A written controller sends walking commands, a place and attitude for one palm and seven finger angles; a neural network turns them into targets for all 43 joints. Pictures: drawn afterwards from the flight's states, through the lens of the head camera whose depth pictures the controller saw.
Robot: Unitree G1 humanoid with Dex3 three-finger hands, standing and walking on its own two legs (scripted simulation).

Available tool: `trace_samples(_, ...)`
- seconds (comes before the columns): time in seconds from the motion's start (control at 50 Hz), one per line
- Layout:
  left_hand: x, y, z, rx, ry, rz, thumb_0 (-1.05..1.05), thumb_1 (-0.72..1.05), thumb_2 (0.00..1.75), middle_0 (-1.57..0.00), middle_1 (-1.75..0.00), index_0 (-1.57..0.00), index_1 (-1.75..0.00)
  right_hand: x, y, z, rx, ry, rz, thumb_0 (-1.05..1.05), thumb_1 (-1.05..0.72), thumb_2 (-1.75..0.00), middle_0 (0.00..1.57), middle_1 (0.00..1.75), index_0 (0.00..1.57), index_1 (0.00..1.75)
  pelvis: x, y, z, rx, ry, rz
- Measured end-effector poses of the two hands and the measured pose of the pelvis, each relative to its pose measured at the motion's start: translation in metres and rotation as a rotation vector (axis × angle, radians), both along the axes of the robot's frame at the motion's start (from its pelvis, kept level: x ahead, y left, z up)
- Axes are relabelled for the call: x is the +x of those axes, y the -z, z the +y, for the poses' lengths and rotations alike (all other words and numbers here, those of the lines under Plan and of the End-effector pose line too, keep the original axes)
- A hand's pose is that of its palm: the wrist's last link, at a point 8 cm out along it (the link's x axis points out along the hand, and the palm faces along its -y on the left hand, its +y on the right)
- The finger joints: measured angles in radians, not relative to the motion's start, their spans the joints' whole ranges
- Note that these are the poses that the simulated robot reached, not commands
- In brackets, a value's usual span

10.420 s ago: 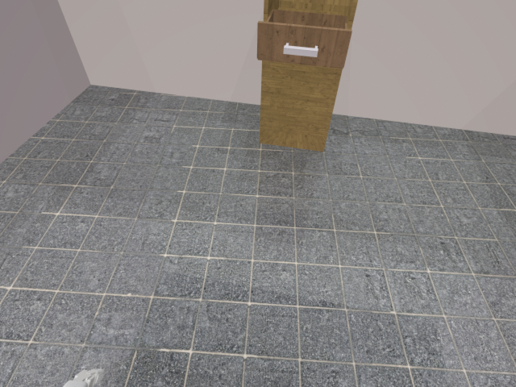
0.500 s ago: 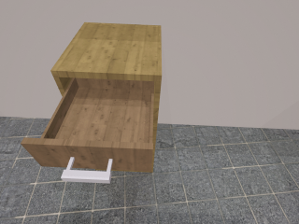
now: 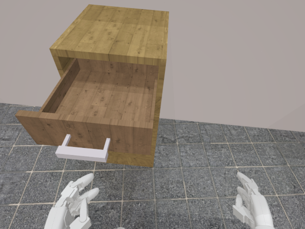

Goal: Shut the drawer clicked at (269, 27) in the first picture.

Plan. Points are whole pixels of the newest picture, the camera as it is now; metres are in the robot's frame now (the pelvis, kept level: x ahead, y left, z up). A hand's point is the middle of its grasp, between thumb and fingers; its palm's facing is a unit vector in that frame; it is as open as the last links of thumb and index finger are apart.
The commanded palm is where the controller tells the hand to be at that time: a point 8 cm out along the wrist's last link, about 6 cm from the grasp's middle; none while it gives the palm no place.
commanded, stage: raise the hand and make a fist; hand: left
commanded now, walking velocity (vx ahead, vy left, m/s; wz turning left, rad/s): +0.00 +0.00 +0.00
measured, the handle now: (85, 146) +0.32 +0.22 +0.02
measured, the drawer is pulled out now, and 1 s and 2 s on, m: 0.28 0.28 0.28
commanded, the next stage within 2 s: bring the fist close to the handle in 1.52 s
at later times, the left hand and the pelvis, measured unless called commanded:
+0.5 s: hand (71, 208) +0.16 +0.19 +0.05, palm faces +0.05 -1.00 -0.08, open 3.7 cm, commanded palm +0.10 +0.23 +0.06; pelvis +0.00 -0.01 -0.01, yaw +1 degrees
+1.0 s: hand (63, 211) +0.14 +0.18 +0.10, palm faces +0.03 -1.00 -0.05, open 3.2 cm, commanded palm +0.09 +0.24 +0.11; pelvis +0.01 +0.03 +0.00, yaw +1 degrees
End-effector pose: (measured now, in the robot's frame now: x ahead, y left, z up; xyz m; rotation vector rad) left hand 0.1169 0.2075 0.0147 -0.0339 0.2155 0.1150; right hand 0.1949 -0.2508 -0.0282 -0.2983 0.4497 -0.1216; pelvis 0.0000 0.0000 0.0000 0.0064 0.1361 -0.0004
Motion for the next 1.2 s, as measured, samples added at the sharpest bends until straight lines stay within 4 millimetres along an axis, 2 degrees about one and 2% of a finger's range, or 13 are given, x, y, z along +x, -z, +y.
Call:
trace_samples(0.08, -0.012, -0.025, 0.009, 0.118, -0.011, -0.221, 0.02, 0.90, 0.90, -0.49, -0.61, -0.46, -0.60, 0.029, 0.008, 0.010, 0.013, -0.073, -0.061, 0.01, -0.91, -0.90, 0.20, 0.30, 0.19, 0.30, -0.009, 0.019, -0.008, -0.016, -0.027, 0.025)
trace_samples(0.16, -0.007, -0.027, 0.018, 0.160, 0.020, -0.281, 0.01, 0.90, 0.90, -0.57, -0.70, -0.55, -0.69, 0.035, 0.031, 0.027, 0.081, -0.108, -0.057, 0.01, -0.91, -0.90, 0.20, 0.30, 0.20, 0.30, -0.020, 0.034, -0.014, -0.023, -0.037, 0.042)
trace_samples(0.22, 0.003, -0.020, 0.014, 0.114, 0.091, -0.199, 0.01, 0.90, 0.90, -0.63, -0.77, -0.62, -0.76, 0.023, 0.047, 0.038, 0.137, -0.098, -0.011, 0.01, -0.91, -0.90, 0.20, 0.30, 0.20, 0.30, -0.022, 0.035, -0.016, -0.025, -0.040, 0.043)
trace_samples(0.28, 0.011, -0.021, 0.009, 0.079, 0.139, -0.120, 0.01, 0.90, 0.90, -0.69, -0.83, -0.68, -0.82, 0.001, 0.057, 0.041, 0.172, -0.053, 0.056, 0.01, -0.90, -0.90, 0.20, 0.30, 0.20, 0.30, -0.018, 0.029, -0.017, -0.023, -0.037, 0.038)
trace_samples(0.42, 0.021, -0.044, 0.025, 0.101, 0.062, -0.123, 0.02, 0.90, 0.90, -0.83, -0.98, -0.83, -0.98, -0.046, 0.067, 0.021, 0.157, 0.086, 0.198, 0.01, -0.90, -0.90, 0.20, 0.30, 0.20, 0.30, -0.006, 0.015, -0.013, -0.016, -0.022, 0.023)
trace_samples(0.52, 0.013, -0.046, 0.031, 0.111, 0.080, -0.088, 0.01, 0.90, 0.90, -0.93, -1.09, -0.93, -1.09, -0.055, 0.060, 0.004, 0.112, 0.135, 0.202, 0.01, -0.90, -0.90, 0.20, 0.30, 0.20, 0.30, -0.003, 0.010, -0.005, -0.016, -0.016, 0.019)
trace_samples(0.62, 0.003, -0.052, 0.026, 0.084, 0.115, -0.103, 0.02, 0.90, 0.90, -1.03, -1.20, -1.03, -1.19, -0.041, 0.042, 0.002, 0.077, 0.127, 0.123, 0.01, -0.91, -0.90, 0.20, 0.30, 0.20, 0.30, -0.001, 0.008, 0.004, -0.021, -0.012, 0.014)
trace_samples(0.7, 0.001, -0.064, 0.029, 0.089, 0.088, -0.165, 0.02, 0.90, 0.90, -1.11, -1.28, -1.11, -1.28, -0.020, 0.029, 0.016, 0.079, 0.086, 0.051, 0.01, -0.91, -0.90, 0.20, 0.30, 0.20, 0.30, -0.001, 0.008, 0.010, -0.028, -0.016, 0.006)
trace_samples(0.8, 0.002, -0.074, 0.032, 0.092, 0.069, -0.198, 0.01, 0.90, 0.90, -1.21, -1.39, -1.21, -1.39, 0.004, 0.016, 0.044, 0.116, 0.014, -0.019, 0.01, -0.91, -0.90, 0.20, 0.30, 0.20, 0.30, 0.000, 0.007, 0.018, -0.035, -0.022, -0.006)
trace_samples(0.9, 0.001, -0.080, 0.028, 0.080, 0.094, -0.180, 0.01, 0.90, 0.90, -1.30, -1.50, -1.30, -1.49, 0.018, 0.006, 0.072, 0.159, -0.046, -0.063, 0.01, -0.90, -0.90, 0.20, 0.30, 0.20, 0.30, 0.003, 0.004, 0.024, -0.039, -0.023, -0.022)
trace_samples(1.04, -0.002, -0.096, 0.028, 0.090, 0.086, -0.188, 0.01, 0.90, 0.90, -1.37, -1.57, -1.37, -1.57, 0.019, 0.001, 0.090, 0.183, -0.088, -0.063, 0.01, -0.90, -0.90, 0.20, 0.30, 0.20, 0.30, 0.005, 0.000, 0.028, -0.043, -0.024, -0.043)
trace_samples(1.2, 0.001, -0.105, 0.030, 0.104, 0.087, -0.181, 0.01, 0.90, 0.90, -1.40, -1.59, -1.39, -1.59, 0.007, 0.007, 0.080, 0.167, -0.065, -0.019, 0.01, -0.90, -0.90, 0.20, 0.30, 0.20, 0.30, 0.008, -0.003, 0.028, -0.043, -0.023, -0.053)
